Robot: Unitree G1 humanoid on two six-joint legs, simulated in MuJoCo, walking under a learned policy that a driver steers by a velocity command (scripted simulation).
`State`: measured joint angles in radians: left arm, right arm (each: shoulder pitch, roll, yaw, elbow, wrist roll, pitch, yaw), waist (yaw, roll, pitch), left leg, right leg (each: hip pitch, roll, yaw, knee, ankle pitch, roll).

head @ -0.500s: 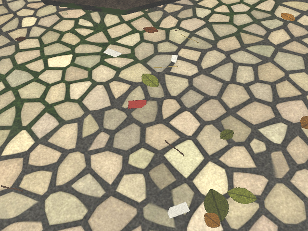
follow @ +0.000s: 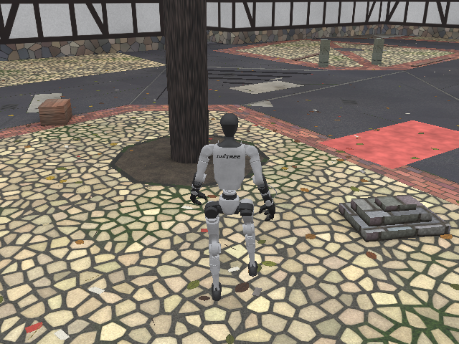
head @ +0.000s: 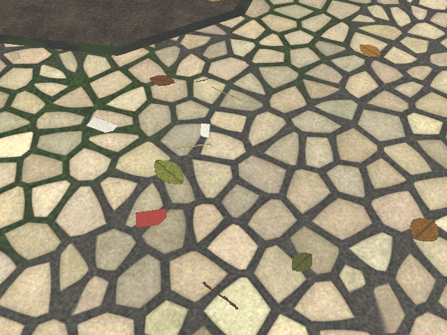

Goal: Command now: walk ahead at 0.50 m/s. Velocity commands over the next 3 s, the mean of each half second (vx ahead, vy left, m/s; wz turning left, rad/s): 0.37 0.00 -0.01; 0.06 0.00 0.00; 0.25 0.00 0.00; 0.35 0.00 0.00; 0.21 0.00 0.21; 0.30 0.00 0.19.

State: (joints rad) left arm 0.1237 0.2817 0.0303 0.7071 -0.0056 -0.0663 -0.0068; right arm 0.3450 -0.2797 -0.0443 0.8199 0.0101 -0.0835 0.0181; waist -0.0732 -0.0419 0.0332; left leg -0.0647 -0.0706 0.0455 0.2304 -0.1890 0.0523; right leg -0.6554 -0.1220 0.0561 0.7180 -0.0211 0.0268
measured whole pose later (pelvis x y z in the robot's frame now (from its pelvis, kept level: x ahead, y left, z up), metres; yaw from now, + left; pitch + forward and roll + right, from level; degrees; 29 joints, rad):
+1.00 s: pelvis +0.32 -0.03 -0.01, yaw +0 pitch -1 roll +0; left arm 0.21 0.26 0.04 1.01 0.01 0.03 0.04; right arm 0.09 -0.23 -0.04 0.90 0.00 -0.01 -0.01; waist 0.02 0.00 0.03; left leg -0.32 -0.02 0.01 0.53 -0.20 0.03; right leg -0.08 0.00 -0.02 0.47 -0.38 0.00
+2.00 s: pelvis +0.62 -0.07 -0.01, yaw +1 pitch +0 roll +0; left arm 0.08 0.23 0.04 0.95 0.01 -0.08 -0.03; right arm 0.26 -0.27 -0.05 1.01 0.01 -0.04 -0.03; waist -0.02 0.03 0.08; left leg -0.38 0.02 -0.04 1.14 -0.49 -0.02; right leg -0.38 0.03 -0.06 0.45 -0.08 -0.06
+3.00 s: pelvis +0.91 -0.02 -0.02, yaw +13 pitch +2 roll -1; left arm 0.34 0.27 0.05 1.02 -0.02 -0.05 0.01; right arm -0.02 -0.24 -0.05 0.75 -0.02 -0.06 -0.01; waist 0.10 0.01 0.07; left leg -0.46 0.01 0.01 0.52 -0.08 0.03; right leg -0.17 0.01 0.02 0.76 -0.56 0.02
